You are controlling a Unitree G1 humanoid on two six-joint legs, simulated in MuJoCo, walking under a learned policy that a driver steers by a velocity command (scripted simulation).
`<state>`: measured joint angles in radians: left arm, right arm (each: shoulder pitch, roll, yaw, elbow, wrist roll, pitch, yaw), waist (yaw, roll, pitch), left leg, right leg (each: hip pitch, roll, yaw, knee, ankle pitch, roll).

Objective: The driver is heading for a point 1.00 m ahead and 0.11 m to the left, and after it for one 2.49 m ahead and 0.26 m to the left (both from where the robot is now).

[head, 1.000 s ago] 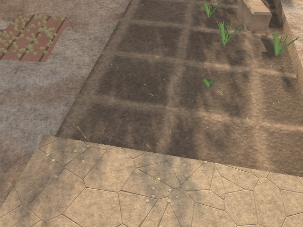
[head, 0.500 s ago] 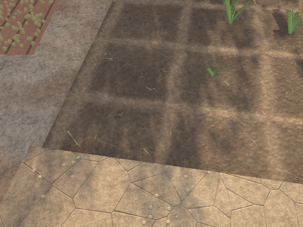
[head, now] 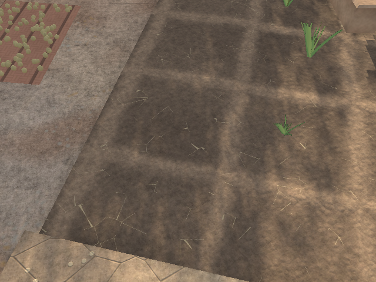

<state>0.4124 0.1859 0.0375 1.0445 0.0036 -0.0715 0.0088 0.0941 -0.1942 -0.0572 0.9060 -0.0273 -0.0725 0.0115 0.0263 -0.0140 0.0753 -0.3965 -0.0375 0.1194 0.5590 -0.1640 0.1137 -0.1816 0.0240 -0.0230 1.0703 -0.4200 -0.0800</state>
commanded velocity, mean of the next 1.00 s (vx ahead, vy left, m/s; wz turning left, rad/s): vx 0.11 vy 0.00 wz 0.00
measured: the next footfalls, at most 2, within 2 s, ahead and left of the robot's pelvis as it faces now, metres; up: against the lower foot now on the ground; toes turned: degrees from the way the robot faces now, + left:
right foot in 0.40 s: +0.27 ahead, -0.10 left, +0.00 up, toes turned -2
right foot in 1.78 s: +0.34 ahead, -0.13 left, +0.00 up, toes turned -4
